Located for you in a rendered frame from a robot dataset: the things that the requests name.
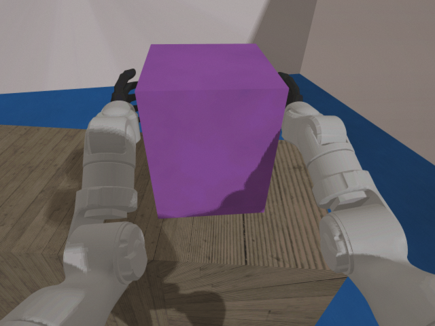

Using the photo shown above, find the left robot hand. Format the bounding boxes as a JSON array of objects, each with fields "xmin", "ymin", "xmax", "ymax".
[{"xmin": 111, "ymin": 69, "xmax": 140, "ymax": 122}]

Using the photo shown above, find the carton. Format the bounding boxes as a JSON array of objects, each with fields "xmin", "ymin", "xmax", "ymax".
[{"xmin": 135, "ymin": 43, "xmax": 289, "ymax": 219}]

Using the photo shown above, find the right robot forearm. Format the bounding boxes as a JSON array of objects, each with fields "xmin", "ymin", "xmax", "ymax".
[{"xmin": 281, "ymin": 101, "xmax": 408, "ymax": 255}]

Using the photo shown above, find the left robot forearm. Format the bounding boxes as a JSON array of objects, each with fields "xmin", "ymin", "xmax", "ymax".
[{"xmin": 63, "ymin": 101, "xmax": 141, "ymax": 273}]

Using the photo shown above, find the right robot hand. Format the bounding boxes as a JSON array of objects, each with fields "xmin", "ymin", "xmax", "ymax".
[{"xmin": 278, "ymin": 72, "xmax": 303, "ymax": 107}]

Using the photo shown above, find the robot left upper arm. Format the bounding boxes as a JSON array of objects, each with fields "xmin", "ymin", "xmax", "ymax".
[{"xmin": 0, "ymin": 221, "xmax": 147, "ymax": 326}]

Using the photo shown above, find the pedestal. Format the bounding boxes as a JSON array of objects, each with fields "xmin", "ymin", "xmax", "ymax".
[{"xmin": 0, "ymin": 125, "xmax": 348, "ymax": 326}]

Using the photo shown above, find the robot right upper arm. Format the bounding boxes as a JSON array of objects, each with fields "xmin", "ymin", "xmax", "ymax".
[{"xmin": 319, "ymin": 204, "xmax": 435, "ymax": 326}]

